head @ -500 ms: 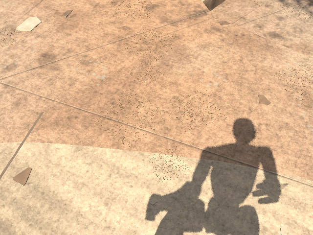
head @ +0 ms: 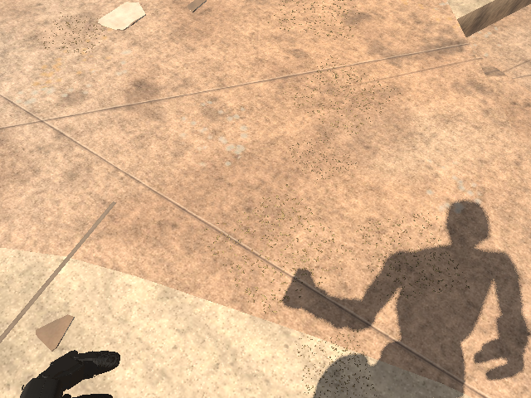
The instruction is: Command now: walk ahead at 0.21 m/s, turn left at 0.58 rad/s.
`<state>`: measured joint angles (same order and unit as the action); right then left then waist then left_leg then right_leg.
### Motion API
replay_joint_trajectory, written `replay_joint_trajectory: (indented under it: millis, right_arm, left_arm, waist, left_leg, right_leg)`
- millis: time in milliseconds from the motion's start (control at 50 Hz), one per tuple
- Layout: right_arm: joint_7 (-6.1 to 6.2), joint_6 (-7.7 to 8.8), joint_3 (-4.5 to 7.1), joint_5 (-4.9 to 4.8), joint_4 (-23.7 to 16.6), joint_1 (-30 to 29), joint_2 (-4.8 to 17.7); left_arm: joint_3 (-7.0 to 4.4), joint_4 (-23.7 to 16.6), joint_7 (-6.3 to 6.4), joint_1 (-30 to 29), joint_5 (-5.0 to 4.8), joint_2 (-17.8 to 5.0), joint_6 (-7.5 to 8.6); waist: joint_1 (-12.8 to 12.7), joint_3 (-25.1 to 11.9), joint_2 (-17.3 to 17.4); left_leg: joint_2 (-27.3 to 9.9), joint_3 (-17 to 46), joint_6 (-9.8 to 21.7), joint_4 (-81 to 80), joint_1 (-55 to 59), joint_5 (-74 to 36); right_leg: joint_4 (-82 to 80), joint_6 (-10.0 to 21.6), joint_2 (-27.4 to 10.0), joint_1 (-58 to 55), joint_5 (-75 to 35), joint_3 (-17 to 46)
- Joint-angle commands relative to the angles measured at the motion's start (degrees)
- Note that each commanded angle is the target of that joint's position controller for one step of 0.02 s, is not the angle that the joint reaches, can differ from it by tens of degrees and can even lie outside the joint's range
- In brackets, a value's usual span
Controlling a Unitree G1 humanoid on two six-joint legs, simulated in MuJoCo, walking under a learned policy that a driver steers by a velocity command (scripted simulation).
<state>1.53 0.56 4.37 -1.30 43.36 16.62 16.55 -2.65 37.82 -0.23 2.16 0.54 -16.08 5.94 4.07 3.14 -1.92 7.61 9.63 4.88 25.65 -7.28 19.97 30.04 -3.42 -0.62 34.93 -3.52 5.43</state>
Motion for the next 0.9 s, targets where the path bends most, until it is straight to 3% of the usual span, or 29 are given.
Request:
replay_joint_trajectory:
  millis: [20,40,60,80,100,120,140,160,200,260,300,360,420,460,480,500,520,540,580,620,680,720,780,800,820,840,860,880,900]
  right_arm:
    - [0.95,-0.18,2.28,0.19,-3.48,-1.34,7.65]
    - [0.87,-0.21,2.09,0.18,-4.69,-3.75,6.93]
    - [0.65,-0.07,1.14,0.98,-6.82,-4.36,4.23]
    - [0.12,0.34,0.09,0.92,-6.01,8.06,0.48]
    - [-0.68,0.10,0.62,0.20,-4.68,13.13,7.01]
    - [-0.59,-1.14,1.89,-0.56,-4.67,6.82,10.94]
    - [-0.02,-2.49,2.19,-0.55,-5.66,1.91,11.22]
    - [0.45,-3.66,2.36,-0.32,-6.20,0.04,10.73]
    - [0.58,-4.85,1.66,-0.30,-6.88,0.78,7.01]
    - [0.57,-4.41,1.01,0.44,-7.63,0.30,4.84]
    - [0.10,-4.24,0.77,0.64,-8.41,-1.45,4.93]
    - [-0.78,-4.44,1.06,0.60,-9.05,-2.79,6.03]
    - [-1.49,-4.45,1.33,0.94,-9.03,-2.48,6.01]
    - [-1.59,-4.17,1.71,1.49,-7.34,1.06,6.36]
    - [-1.00,-4.02,2.46,1.81,-7.74,1.72,10.01]
    - [-0.44,-3.95,3.11,2.43,-9.61,-1.32,15.05]
    - [-0.56,-2.69,2.51,4.10,-9.95,-1.39,12.92]
    - [-0.61,-1.55,1.74,4.09,-9.46,-3.92,11.03]
    - [-0.63,-0.46,0.72,2.28,-9.22,-8.71,7.63]
    - [-0.39,-0.24,-0.50,2.31,-8.63,-9.49,4.98]
    - [-0.39,-0.55,-0.33,2.22,-7.45,-8.65,5.29]
    - [-0.55,-1.02,-0.09,2.29,-6.31,-7.28,6.19]
    - [-0.85,-1.27,-0.70,1.45,-4.82,-8.54,4.89]
    - [-0.92,-0.99,-0.88,1.26,-4.04,-7.44,4.33]
    - [-1.04,-0.47,-1.15,2.14,-3.54,-6.01,3.49]
    - [-1.46,0.04,-0.74,2.43,-3.18,-3.30,3.99]
    - [-1.38,0.08,-0.83,2.69,-2.53,-6.15,4.53]
    - [-1.23,-0.15,-0.56,2.41,-2.61,-8.74,4.92]
    - [-0.88,-0.54,-0.64,2.25,-2.54,-9.66,3.98]
  left_arm:
    - [-2.69,-2.99,-0.07,3.29,0.29,-7.16,0.83]
    - [-3.05,-1.99,0.19,7.77,1.03,-7.82,1.05]
    - [-3.49,-1.77,0.67,13.12,2.16,-10.67,1.12]
    - [-3.00,-2.11,0.73,14.11,3.31,-11.27,0.33]
    - [-3.28,-2.24,0.54,13.19,0.86,-10.40,-0.67]
    - [-2.57,-4.07,0.97,9.46,0.24,-7.12,-1.61]
    - [-1.79,-4.17,1.27,6.80,0.41,-5.06,-2.74]
    - [-1.28,-4.19,1.42,4.47,0.63,-4.06,-3.60]
    - [-1.85,-3.44,1.54,2.12,1.31,-5.86,-4.25]
    - [-2.68,-2.60,1.69,2.14,1.18,-7.10,-4.09]
    - [-3.07,-2.28,1.91,1.52,0.57,-7.86,-4.42]
    - [-3.53,-1.63,1.84,0.91,0.07,-9.11,-5.23]
    - [-3.64,-0.30,1.47,1.13,-0.90,-9.71,-5.87]
    - [-3.12,1.52,1.23,3.00,-1.75,-7.98,-6.41]
    - [-2.16,2.16,0.64,5.24,-0.96,-4.62,-6.49]
    - [-1.75,-0.37,0.59,3.48,0.50,-3.83,-6.14]
    - [-2.92,-0.58,1.09,-0.88,0.19,-7.35,-6.13]
    - [-3.27,0.15,1.11,0.75,-0.69,-7.57,-6.40]
    - [-3.59,2.99,1.63,4.29,-0.12,-7.35,-6.94]
    - [-3.30,4.00,1.50,5.62,-0.21,-6.14,-6.98]
    - [-1.89,3.98,1.02,3.74,-0.70,-3.62,-6.81]
    - [-1.59,3.82,0.79,2.78,-0.89,-4.03,-6.84]
    - [-1.34,5.63,0.52,5.82,-0.92,-4.15,-6.64]
    - [-1.23,6.23,0.45,6.69,-0.14,-4.84,-6.42]
    - [-1.53,6.35,0.67,7.44,0.62,-7.46,-6.28]
    - [-2.50,7.42,0.69,6.43,0.08,-10.90,-6.26]
    - [-1.98,7.42,0.29,5.46,-0.30,-7.46,-6.07]
    - [-1.43,7.76,0.13,5.14,0.00,-5.70,-5.80]
    - [-1.27,8.23,0.20,4.63,0.25,-5.55,-5.50]
  waist:
    - [-4.07,-7.77,9.50]
    - [-6.93,-9.96,8.79]
    - [-8.75,-16.85,2.69]
    - [-3.54,-25.41,-13.35]
    - [-2.75,-30.46,-12.88]
    - [-4.78,-23.39,-6.75]
    - [-5.06,-16.93,-2.72]
    - [-4.51,-12.04,-2.05]
    - [-2.60,-6.53,-5.55]
    - [-2.89,-8.96,-6.03]
    - [-3.42,-11.06,-5.31]
    - [-3.72,-10.77,-6.06]
    - [-2.91,-9.74,-5.55]
    - [-1.59,-8.85,-3.44]
    - [-2.93,-7.31,7.28]
    - [-3.66,-4.56,19.78]
    - [-0.36,-5.42,14.00]
    - [-2.55,-5.69,12.54]
    - [-4.66,-6.35,10.33]
    - [-5.63,-7.69,9.40]
    - [-4.17,-8.26,9.57]
    - [-2.85,-8.38,9.96]
    - [-4.87,-7.26,9.11]
    - [-5.14,-7.28,7.50]
    - [-3.89,-8.23,3.63]
    - [-0.55,-7.90,-3.63]
    - [-3.06,-7.45,-3.44]
    - [-3.90,-6.04,-2.52]
    - [-3.83,-5.71,-2.37]
  left_leg:
    - [-10.52,9.70,1.93,4.48,-3.12,-34.00]
    - [-8.52,9.22,0.03,10.69,-3.17,-34.27]
    - [-4.83,6.38,-2.66,24.04,-8.48,-21.66]
    - [3.48,3.10,-6.09,43.20,-22.15,23.93]
    - [-1.64,3.78,-7.06,51.63,-25.53,21.77]
    - [-4.24,1.27,-8.73,54.33,-28.46,16.24]
    - [-5.95,-1.82,-9.50,52.84,-29.91,11.82]
    - [-7.42,-2.88,-9.93,50.78,-29.16,9.71]
    - [-8.35,-6.07,-9.78,43.15,-22.92,7.91]
    - [-9.74,-7.75,-9.32,34.89,-19.85,5.84]
    - [-11.16,-7.89,-8.52,29.60,-17.49,2.33]
    - [-11.13,-9.68,-7.12,23.63,-14.01,-0.05]
    - [-9.66,-11.57,-4.74,13.95,-9.37,-2.04]
    - [-7.75,-11.58,-1.73,3.11,-1.49,-7.32]
    - [-16.30,1.40,1.86,-5.50,2.47,-13.34]
    - [-28.88,18.38,11.33,-9.76,0.14,-17.60]
    - [-28.93,17.10,13.92,-10.08,-4.65,-17.96]
    - [-26.06,11.96,11.89,-9.30,-5.31,-18.52]
    - [-21.38,5.43,7.20,-7.43,-3.45,-21.37]
    - [-19.45,1.76,6.97,-5.94,-3.64,-30.62]
    - [-18.29,0.22,6.75,-3.88,-0.50,-32.66]
    - [-19.51,2.23,7.99,-3.22,0.21,-32.53]
    - [-18.38,3.16,6.40,-2.21,-1.77,-28.35]
    - [-17.02,2.97,3.99,-2.33,-3.58,-23.90]
    - [-14.31,1.20,1.14,-0.75,-5.83,-18.10]
    - [-10.44,-2.51,-0.87,-1.69,-6.40,-13.12]
    - [-9.09,-4.34,-2.59,-0.93,-3.33,-11.47]
    - [-8.91,-4.76,-2.89,0.04,-2.88,-11.22]
    - [-9.17,-4.82,-2.64,0.34,-2.35,-12.49]
  right_leg:
    - [-3.68,2.46,2.98,-15.87,-2.95,-1.79]
    - [-6.52,3.88,1.52,-21.50,-7.95,-1.87]
    - [-3.68,7.36,-7.57,-34.59,-25.23,4.93]
    - [-1.04,19.63,-24.88,-50.88,-45.87,24.04]
    - [-2.75,22.76,-28.16,-50.90,-27.68,32.97]
    - [-5.22,20.44,-23.49,-45.00,-12.57,25.66]
    - [-7.35,17.65,-19.57,-37.64,-2.76,18.77]
    - [-9.53,16.38,-16.67,-30.37,2.72,14.48]
    - [-13.65,15.04,-12.44,-18.94,5.17,6.30]
    - [-14.39,17.34,-14.28,-19.98,-1.36,2.28]
    - [-14.70,18.00,-16.05,-21.14,-0.95,1.01]
    - [-15.26,17.24,-16.71,-20.67,5.24,-1.54]
    - [-13.03,15.18,-16.51,-20.58,10.32,-3.07]
    - [-7.48,10.50,-13.86,-16.40,15.76,-6.02]
    - [4.04,4.80,-8.79,-9.59,23.28,-11.82]
    - [14.65,0.27,-0.17,1.33,37.67,-13.55]
    - [26.23,0.42,-1.43,-0.40,38.67,-5.75]
    - [29.73,0.92,-1.83,-0.82,35.12,-4.05]
    - [30.28,0.28,-2.57,-1.26,28.54,-3.40]
    - [30.09,-0.90,-2.31,-5.48,25.01,-3.67]
    - [17.15,-1.27,-2.74,-9.85,24.31,-4.24]
    - [11.47,-1.16,-2.34,-13.06,26.54,-4.94]
    - [-4.48,0.08,-1.71,-20.80,16.28,-5.87]
    - [-9.08,1.02,-2.56,-25.48,7.36,-4.40]
    - [-8.08,2.39,-6.46,-29.72,-3.96,-0.42]
    - [-3.90,4.70,-6.99,-28.53,-2.51,-1.34]
    - [-4.87,5.52,-5.78,-24.34,5.47,-1.55]
    - [-5.91,5.01,-5.24,-22.57,8.71,-1.57]
    - [-6.41,4.33,-4.96,-21.69,9.46,-1.72]
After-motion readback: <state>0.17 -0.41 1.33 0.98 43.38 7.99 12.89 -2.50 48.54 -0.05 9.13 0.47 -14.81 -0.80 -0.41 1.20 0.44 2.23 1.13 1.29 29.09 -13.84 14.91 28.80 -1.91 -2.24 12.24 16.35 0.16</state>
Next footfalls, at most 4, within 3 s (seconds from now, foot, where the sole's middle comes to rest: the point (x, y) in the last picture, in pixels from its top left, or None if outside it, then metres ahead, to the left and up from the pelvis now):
0.06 right None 0.24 -0.12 -0.77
0.48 left None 0.12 0.12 -0.77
0.80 right None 0.19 -0.11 -0.77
1.86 right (247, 349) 0.55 0.01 -0.77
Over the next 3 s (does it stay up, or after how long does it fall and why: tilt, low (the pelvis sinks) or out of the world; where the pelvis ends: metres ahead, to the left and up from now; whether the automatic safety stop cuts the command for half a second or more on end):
stays up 0.86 0.23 -0.01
